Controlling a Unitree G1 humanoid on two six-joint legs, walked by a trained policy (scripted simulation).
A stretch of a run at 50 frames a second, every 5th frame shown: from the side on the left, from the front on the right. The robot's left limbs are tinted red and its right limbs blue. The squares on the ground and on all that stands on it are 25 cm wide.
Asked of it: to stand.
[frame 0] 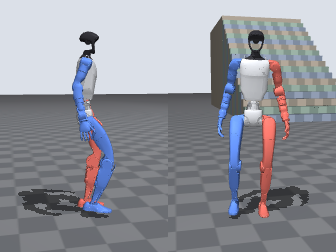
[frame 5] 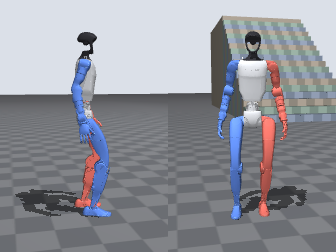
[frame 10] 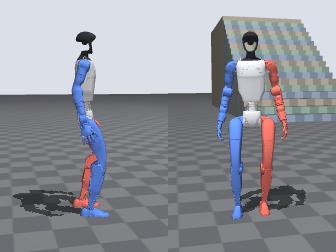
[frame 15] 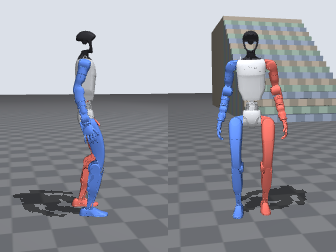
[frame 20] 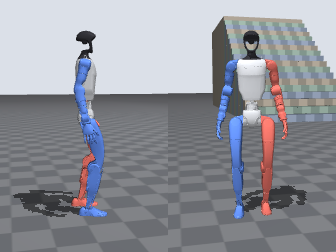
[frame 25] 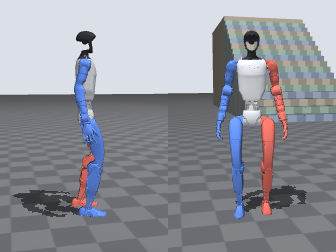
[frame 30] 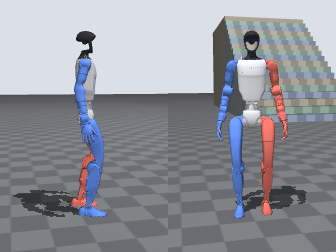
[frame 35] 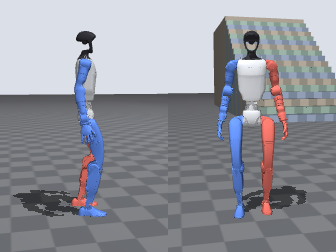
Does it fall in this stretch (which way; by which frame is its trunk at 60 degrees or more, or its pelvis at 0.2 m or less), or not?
no
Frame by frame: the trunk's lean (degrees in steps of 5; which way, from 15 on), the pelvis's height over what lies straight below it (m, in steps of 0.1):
0: 5, 0.8
5: 0, 0.8
10: 0, 0.8
15: 0, 0.8
20: 0, 0.8
25: 0, 0.8
30: 0, 0.8
35: 0, 0.8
